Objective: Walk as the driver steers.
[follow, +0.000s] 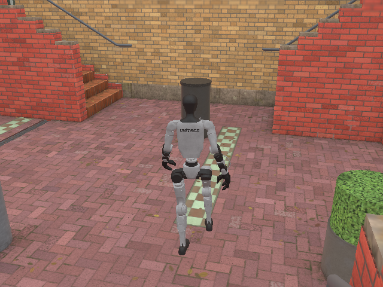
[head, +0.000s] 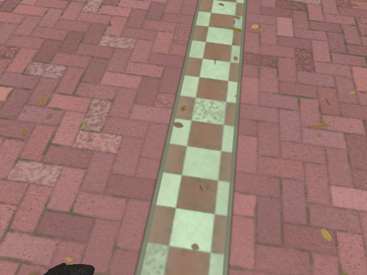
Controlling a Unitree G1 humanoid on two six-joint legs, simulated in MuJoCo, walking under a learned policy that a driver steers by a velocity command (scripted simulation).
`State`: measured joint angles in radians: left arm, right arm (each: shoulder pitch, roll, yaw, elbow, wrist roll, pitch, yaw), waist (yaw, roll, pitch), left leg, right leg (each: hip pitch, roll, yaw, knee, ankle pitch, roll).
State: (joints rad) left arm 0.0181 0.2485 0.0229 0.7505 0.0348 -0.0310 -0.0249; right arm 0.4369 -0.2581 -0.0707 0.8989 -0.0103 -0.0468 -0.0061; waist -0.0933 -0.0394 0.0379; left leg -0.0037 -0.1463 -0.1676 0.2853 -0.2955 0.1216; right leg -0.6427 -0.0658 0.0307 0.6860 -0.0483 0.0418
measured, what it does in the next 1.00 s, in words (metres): walks ahead: right foot, then left foot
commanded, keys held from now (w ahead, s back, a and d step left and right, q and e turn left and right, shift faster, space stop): w+q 0.20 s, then w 0.54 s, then no key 0.04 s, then e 0.22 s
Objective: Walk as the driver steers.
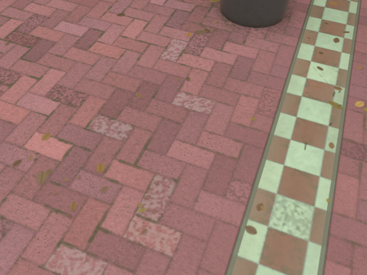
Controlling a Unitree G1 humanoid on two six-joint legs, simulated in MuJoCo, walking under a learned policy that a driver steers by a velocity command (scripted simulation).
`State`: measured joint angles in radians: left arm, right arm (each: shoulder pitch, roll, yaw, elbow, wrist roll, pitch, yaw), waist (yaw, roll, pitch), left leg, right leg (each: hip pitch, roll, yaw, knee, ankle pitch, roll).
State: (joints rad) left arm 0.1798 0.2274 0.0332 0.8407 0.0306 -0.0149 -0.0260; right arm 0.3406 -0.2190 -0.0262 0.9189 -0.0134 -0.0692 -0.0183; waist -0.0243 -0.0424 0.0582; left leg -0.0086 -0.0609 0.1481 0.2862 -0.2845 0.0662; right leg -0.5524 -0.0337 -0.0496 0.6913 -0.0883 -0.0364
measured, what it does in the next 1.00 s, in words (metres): steps on the spot: right foot, then left foot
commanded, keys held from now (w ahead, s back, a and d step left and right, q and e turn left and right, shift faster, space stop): e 0.14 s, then no key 0.86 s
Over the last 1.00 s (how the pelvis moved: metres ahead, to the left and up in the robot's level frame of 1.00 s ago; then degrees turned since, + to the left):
0.47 0.07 0.00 9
